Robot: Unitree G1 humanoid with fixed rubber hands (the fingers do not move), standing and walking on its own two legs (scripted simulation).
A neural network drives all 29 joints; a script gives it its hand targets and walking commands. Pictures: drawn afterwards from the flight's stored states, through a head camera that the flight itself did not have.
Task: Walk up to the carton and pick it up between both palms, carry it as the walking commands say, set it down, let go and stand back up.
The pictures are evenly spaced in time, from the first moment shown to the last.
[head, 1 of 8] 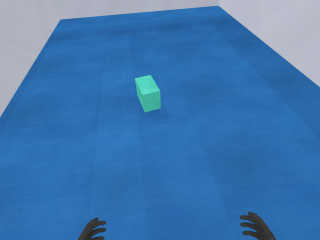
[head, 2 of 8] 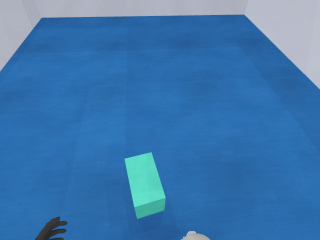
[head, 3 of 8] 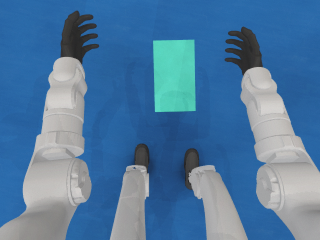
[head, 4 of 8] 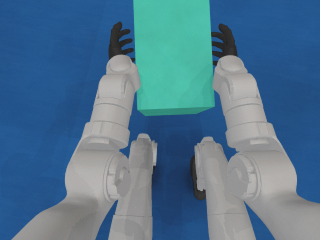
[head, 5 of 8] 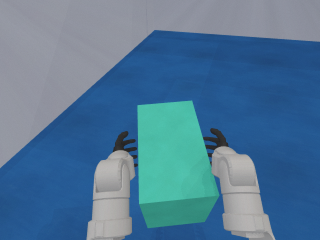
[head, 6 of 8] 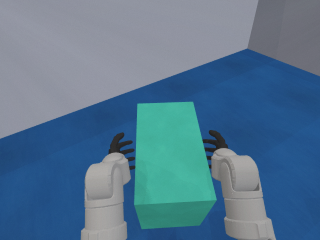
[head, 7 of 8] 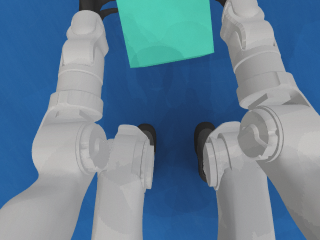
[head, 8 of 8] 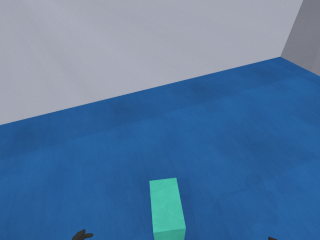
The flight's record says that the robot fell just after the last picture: no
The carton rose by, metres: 0.69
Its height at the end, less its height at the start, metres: +0.00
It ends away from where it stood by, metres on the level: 0.93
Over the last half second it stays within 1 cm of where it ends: yes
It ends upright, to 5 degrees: yes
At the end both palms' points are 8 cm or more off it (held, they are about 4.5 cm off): yes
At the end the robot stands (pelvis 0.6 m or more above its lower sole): yes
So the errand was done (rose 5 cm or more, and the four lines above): yes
